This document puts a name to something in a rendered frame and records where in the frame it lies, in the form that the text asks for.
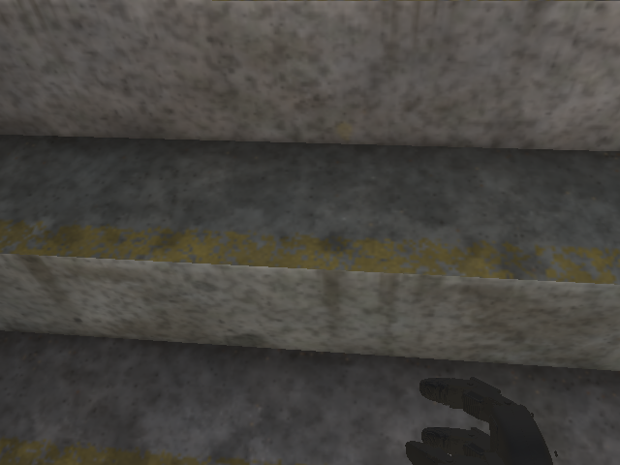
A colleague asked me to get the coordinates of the robot right hand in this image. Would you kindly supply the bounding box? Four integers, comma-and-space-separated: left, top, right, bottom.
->
405, 377, 558, 465

